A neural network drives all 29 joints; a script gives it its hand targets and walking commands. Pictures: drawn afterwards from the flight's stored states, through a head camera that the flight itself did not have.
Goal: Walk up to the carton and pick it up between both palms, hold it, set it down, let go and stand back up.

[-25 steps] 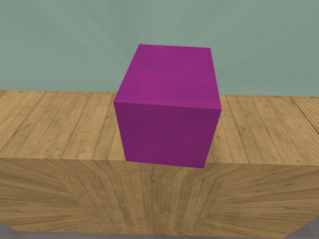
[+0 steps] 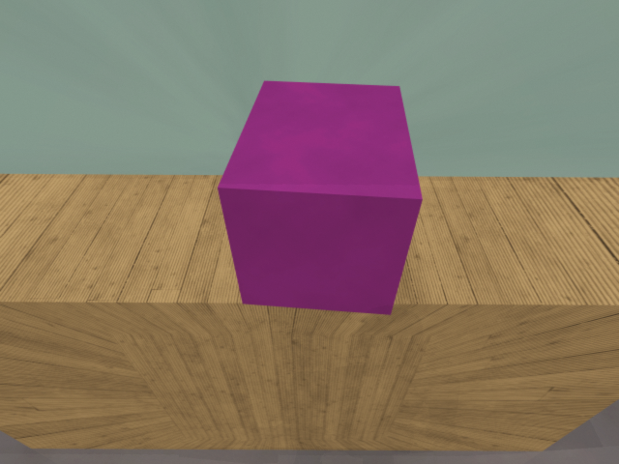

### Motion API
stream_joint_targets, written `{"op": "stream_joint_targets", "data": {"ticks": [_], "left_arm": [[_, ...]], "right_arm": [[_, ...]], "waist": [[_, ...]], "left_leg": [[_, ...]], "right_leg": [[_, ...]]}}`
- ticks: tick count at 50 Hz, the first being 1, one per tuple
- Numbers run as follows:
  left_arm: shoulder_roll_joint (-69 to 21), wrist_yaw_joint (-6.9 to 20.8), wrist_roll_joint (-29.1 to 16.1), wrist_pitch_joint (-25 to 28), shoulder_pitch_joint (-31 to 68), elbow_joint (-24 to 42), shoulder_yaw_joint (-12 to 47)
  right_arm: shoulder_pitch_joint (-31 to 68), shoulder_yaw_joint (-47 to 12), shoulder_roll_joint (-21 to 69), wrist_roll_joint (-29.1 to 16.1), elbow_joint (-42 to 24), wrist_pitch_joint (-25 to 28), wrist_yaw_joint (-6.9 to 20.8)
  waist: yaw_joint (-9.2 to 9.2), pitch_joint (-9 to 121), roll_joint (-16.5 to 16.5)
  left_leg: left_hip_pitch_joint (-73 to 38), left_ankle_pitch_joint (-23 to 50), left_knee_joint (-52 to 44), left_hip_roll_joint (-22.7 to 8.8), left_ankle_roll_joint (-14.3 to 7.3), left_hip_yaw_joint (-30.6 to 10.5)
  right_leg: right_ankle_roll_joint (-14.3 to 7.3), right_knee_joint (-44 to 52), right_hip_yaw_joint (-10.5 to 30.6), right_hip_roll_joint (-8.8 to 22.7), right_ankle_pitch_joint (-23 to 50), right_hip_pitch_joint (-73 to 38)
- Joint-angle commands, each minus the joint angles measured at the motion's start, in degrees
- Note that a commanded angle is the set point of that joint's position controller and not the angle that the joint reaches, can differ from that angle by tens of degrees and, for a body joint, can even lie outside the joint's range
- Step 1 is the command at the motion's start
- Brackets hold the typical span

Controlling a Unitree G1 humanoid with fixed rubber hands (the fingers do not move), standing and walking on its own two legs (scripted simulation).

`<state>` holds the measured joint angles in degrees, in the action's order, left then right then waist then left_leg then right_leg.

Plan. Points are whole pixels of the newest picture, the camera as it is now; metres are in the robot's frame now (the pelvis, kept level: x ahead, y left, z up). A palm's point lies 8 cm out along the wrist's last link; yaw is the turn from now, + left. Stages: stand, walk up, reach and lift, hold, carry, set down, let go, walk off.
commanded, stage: stand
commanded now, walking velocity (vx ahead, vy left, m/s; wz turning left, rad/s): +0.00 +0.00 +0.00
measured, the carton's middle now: (323, 191) +0.51 +0.01 +0.10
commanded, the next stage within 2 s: none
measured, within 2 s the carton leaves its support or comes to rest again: neither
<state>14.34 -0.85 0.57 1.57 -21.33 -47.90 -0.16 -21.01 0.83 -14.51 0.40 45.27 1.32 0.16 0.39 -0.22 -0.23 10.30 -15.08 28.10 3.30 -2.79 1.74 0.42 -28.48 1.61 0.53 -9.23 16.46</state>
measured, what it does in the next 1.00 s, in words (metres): stands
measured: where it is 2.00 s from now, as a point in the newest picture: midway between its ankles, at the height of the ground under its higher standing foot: outside the picture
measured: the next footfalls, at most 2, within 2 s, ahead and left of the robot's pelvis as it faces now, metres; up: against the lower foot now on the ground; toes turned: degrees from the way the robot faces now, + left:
none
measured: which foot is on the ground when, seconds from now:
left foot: down 0.00-1.00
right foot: down 0.00-1.00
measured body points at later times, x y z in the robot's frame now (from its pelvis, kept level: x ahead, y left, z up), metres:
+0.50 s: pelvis +0.01 +0.00 +0.00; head +0.00 -0.01 +0.45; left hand +0.05 +0.25 -0.14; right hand +0.06 -0.26 -0.13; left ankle +0.00 +0.09 -0.74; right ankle +0.07 -0.12 -0.74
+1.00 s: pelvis +0.03 +0.00 +0.00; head +0.02 +0.00 +0.45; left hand +0.05 +0.25 -0.14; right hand +0.05 -0.25 -0.14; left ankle +0.00 +0.09 -0.74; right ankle +0.07 -0.12 -0.74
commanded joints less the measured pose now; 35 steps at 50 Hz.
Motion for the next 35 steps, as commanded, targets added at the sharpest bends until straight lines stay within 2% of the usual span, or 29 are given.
{"op": "stream_joint_targets", "data": {"ticks": [1, 3, 5, 8, 10, 13, 15, 16, 19, 23, 24, 25, 27, 29, 30, 33, 34, 35], "left_arm": [[7.73, -0.28, 0.1, 0.73, -1.91, 2.66, -1.71], [7.65, -0.38, 0.19, 0.62, -1.93, 2.57, -1.72], [7.94, -0.49, 0.13, 0.76, -2.19, 1.97, -1.64], [8.07, -0.51, 0.1, 0.7, -2.08, 1.44, -1.75], [7.27, -0.54, 0.17, 0.57, -1.9, 0.99, -1.65], [7.39, -0.65, 0.08, 0.51, -1.72, 0.33, -1.58], [7.03, -0.64, 0.27, 0.38, -2.27, 0.08, -1.46], [7.34, -0.69, 0.01, 0.34, -2.29, -0.18, -1.35], [6.47, -0.81, 0.17, 0.39, -2.01, -0.81, -0.99], [6.51, -0.87, -0.01, 0.21, -1.13, -1.51, -0.79], [6.21, -0.87, -0.03, 0.08, -1.3, -2.04, -0.74], [6.45, -0.9, 0.05, 0.1, -1.75, -2.2, -0.83], [6.62, -0.94, -0.22, 0.07, -1.06, -2.35, -0.8], [6.54, -1.0, -0.14, 0.01, -1.25, -2.77, -0.67], [6.23, -1.06, -0.1, 0.02, -0.89, -2.97, -0.45], [6.2, -1.23, -0.17, 0.16, -0.82, -3.36, -0.31], [6.2, -1.27, 0.02, -0.05, -0.86, -3.59, -0.33], [6.32, -1.27, 0.11, -0.17, -0.67, -3.88, -0.32]], "right_arm": [[-1.78, 1.94, -7.87, -0.08, -3.12, 0.79, -0.27], [-1.53, 1.73, -7.68, -0.02, -2.46, 0.59, -0.33], [-1.85, 1.51, -7.48, -0.1, -2.11, 0.66, -0.34], [-2.68, 1.3, -7.14, -0.19, -1.39, 0.65, -0.45], [-1.59, 1.3, -6.67, -0.32, -1.01, 0.58, -0.52], [-2.19, 1.24, -7.01, -0.33, -0.65, 0.49, -0.71], [-2.59, 1.19, -7.07, -0.35, -0.15, 0.37, -0.76], [-2.93, 1.06, -6.72, -0.37, -0.06, 0.44, -0.81], [-2.44, 0.87, -7.05, -0.43, 0.57, 0.59, -1.03], [-2.52, 0.69, -6.83, -0.54, 1.06, 0.39, -1.08], [-2.86, 1.03, -7.14, -0.46, 1.37, 0.34, -1.15], [-2.75, 0.9, -6.92, -0.47, 1.72, 0.26, -1.23], [-2.94, 0.64, -6.54, -0.45, 1.89, 0.3, -1.29], [-2.78, 0.43, -6.52, -0.51, 2.22, 0.44, -1.35], [-2.31, 0.41, -6.42, -0.53, 2.57, 0.48, -1.32], [-2.55, 0.19, -6.15, -0.67, 2.58, 0.67, -1.44], [-2.27, 0.29, -6.57, -0.69, 3.07, 0.51, -1.51], [-1.9, 0.39, -6.51, -0.73, 3.11, 0.37, -1.51]], "waist": [[-0.05, -6.44, -0.83], [0.12, -7.01, 0.14], [-0.04, -6.45, -0.42], [-0.32, -5.61, -0.63], [-0.02, -5.65, 1.37], [0.05, -5.85, -0.97], [0.22, -5.43, 0.42], [-0.33, -5.35, -0.61], [0.14, -4.78, 0.59], [-0.2, -6.4, -1.34], [-0.35, -6.36, -0.9], [0.04, -5.84, -2.18], [-0.31, -6.22, -0.72], [-0.03, -5.61, -1.09], [-0.16, -5.31, 0.55], [-0.13, -3.06, 0.34], [0.25, -3.51, 0.68], [0.3, -4.03, -0.57]], "left_leg": [[9.7, -9.84, -10.66, -8.78, 0.5, -10.31], [10.26, -10.33, -10.83, -8.59, 0.5, -10.4], [8.97, -7.07, -10.2, -8.19, 0.71, -9.53], [8.11, -6.34, -9.8, -8.26, 0.73, -9.24], [7.84, -7.06, -9.64, -7.86, 0.73, -8.74], [7.47, -5.3, -9.63, -8.4, 0.69, -8.97], [8.5, -5.94, -9.37, -7.97, 0.67, -8.41], [8.07, -5.53, -9.71, -8.13, 0.82, -8.52], [6.72, -1.89, -9.45, -8.41, 0.79, -8.92], [7.24, -2.43, -9.66, -8.25, 1.04, -8.4], [7.28, -3.42, -10.0, -8.38, 0.88, -8.77], [6.12, -2.34, -9.68, -8.61, 0.75, -8.81], [6.6, -2.37, -9.7, -8.07, 1.02, -8.03], [6.13, -1.8, -9.68, -8.36, 1.14, -8.4], [5.8, -1.1, -9.77, -8.22, 0.9, -8.03], [4.53, 2.61, -9.59, -8.54, 0.99, -7.96], [4.59, -0.5, -10.55, -8.98, 0.91, -8.74], [5.19, -2.77, -10.95, -9.08, 0.92, -8.85]], "right_leg": [[-1.61, 5.97, 6.06, 4.75, -7.96, -1.1], [-1.68, 6.14, 6.38, 4.94, -7.65, -1.22], [-1.83, 6.11, 6.7, 5.14, -5.67, -1.51], [-1.67, 6.29, 6.8, 5.12, -5.57, -1.88], [-1.99, 7.02, 7.59, 5.56, -6.82, -1.18], [-1.88, 7.03, 6.71, 4.95, -5.57, -0.92], [-1.75, 6.78, 6.89, 5.1, -5.72, -2.08], [-1.97, 6.61, 6.64, 5.2, -5.21, -1.78], [-1.73, 6.56, 6.15, 5.19, -2.04, -2.61], [-1.9, 6.9, 6.38, 5.11, -2.09, -1.33], [-1.9, 6.94, 6.42, 5.0, -3.06, -1.29], [-1.89, 7.22, 6.71, 5.07, -3.0, -1.48], [-1.95, 7.73, 7.1, 5.17, -2.86, -0.93], [-1.95, 7.49, 6.74, 5.22, -2.48, -2.2], [-1.88, 7.09, 6.78, 5.27, -1.39, -2.35], [-1.83, 6.61, 6.25, 5.26, 2.3, -4.11], [-1.68, 6.25, 5.66, 4.92, -0.18, -3.62], [-1.5, 6.58, 5.62, 4.72, -1.83, -3.35]]}}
